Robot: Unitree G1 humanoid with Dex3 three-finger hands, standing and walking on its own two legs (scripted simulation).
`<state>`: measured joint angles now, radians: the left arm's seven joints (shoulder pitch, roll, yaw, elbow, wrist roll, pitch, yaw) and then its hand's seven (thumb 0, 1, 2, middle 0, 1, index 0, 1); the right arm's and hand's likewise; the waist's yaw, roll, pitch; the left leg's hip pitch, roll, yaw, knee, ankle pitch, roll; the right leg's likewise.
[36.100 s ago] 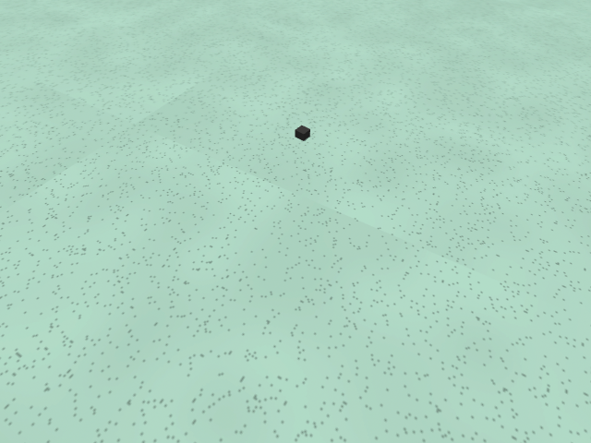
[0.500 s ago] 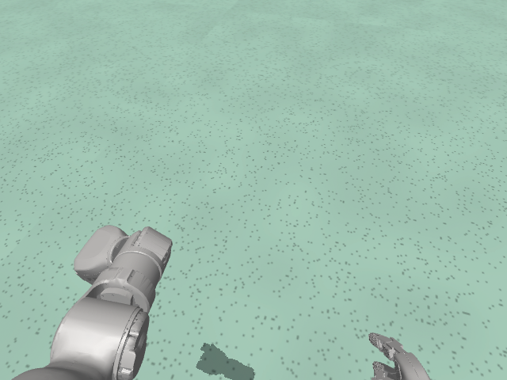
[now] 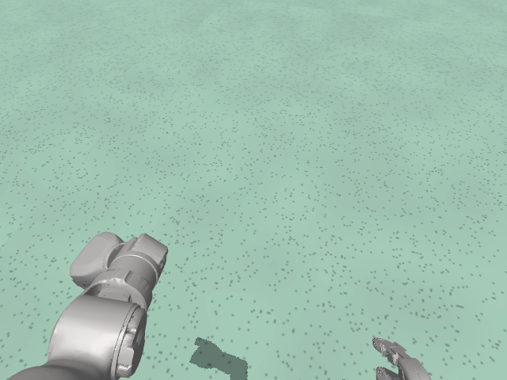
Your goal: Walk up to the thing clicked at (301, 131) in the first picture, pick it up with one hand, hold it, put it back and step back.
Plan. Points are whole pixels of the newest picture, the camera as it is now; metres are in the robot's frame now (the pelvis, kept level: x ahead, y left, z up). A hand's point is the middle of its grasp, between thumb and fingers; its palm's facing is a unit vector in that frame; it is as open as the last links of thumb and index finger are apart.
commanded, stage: crouch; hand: left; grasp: from above
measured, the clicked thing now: (122, 276) +0.33 +0.25 -0.09
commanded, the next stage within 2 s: lower in 1.64 s
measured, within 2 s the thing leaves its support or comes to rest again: neither
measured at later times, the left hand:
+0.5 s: hand (149, 306) +0.33 +0.25 -0.29, palm faces -0.11 -0.42 -0.90, open 8.9 cm
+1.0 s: hand (166, 310) +0.38 +0.26 -0.48, palm faces -0.11 -0.45 -0.89, open 8.7 cm
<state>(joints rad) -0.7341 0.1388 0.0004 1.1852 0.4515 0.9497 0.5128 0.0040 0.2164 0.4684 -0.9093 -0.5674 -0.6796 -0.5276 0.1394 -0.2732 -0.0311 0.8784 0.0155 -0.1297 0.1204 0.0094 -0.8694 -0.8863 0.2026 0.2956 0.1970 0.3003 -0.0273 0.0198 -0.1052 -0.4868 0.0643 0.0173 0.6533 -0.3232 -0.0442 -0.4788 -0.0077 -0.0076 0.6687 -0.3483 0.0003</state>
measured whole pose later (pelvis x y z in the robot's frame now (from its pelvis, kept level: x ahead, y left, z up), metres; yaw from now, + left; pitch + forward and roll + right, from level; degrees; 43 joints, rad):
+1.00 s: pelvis -0.09 +0.01 -0.34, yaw -5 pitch +39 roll -4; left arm -1.19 0.57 0.37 1.58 0.59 0.56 0.67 0.05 0.22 0.35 -1.08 -0.40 -0.80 -0.38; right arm 0.14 -0.26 -0.01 0.89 -0.11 -0.16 0.24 0.00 -0.91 -0.90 0.20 0.30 0.20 0.30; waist -0.25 0.05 -0.14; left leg -2.13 0.07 -0.11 2.13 -0.68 -0.04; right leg -2.09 0.02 -0.03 2.08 -0.68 0.03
